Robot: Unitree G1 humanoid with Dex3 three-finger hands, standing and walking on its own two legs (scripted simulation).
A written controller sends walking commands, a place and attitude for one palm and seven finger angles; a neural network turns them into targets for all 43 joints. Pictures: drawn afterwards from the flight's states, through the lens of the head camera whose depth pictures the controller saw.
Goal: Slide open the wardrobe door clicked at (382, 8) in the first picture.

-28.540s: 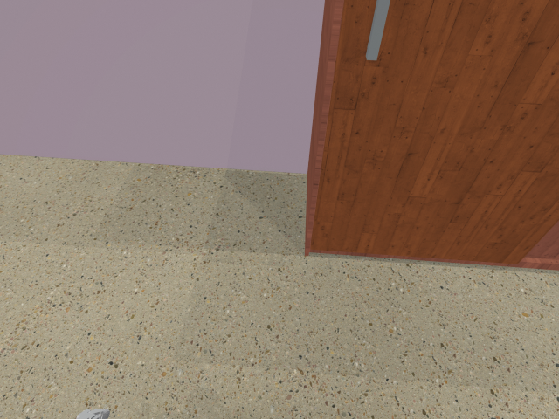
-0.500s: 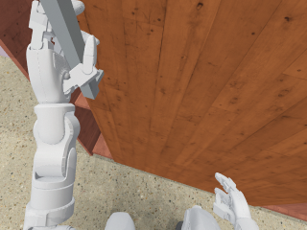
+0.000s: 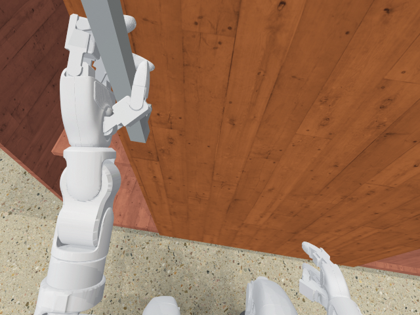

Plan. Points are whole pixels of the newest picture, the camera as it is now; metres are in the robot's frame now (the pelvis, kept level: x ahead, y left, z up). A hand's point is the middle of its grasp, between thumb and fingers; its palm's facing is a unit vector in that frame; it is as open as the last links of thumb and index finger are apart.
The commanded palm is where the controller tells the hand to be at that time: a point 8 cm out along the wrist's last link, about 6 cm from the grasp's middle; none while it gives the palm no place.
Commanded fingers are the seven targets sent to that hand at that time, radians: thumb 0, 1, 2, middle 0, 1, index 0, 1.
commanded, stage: step sideways, sliding the door along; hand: left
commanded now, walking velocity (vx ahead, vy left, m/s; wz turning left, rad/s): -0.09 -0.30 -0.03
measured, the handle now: (129, 66) +0.37 +0.17 +0.24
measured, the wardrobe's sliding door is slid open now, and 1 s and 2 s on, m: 0.31 0.56 0.56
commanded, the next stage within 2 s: stop walking and hold the door there in 1.48 s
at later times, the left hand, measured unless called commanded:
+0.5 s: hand (253, 116) +0.33 +0.01 +0.23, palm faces +0.12 -0.99 -0.01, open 7.1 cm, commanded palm +0.31 +0.04 +0.21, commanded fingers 0.00 0.90 0.90 -0.45 -1.40 -0.45 -1.40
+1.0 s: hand (353, 128) +0.33 -0.10 +0.24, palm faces +0.25 -0.97 -0.04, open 6.7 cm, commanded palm +0.31 -0.12 +0.21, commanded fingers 0.00 0.90 0.90 -0.45 -1.40 -0.45 -1.40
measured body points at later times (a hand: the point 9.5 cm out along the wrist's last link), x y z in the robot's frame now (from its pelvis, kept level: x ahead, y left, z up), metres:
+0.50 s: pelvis -0.05 -0.13 -0.02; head +0.00 -0.11 +0.42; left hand +0.32 +0.07 +0.23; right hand +0.13 -0.37 -0.11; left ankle -0.01 -0.02 -0.75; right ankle -0.04 -0.25 -0.69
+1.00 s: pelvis -0.09 -0.28 -0.03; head -0.03 -0.27 +0.41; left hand +0.31 -0.05 +0.24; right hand +0.10 -0.52 -0.14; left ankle -0.01 -0.14 -0.75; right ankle -0.09 -0.41 -0.70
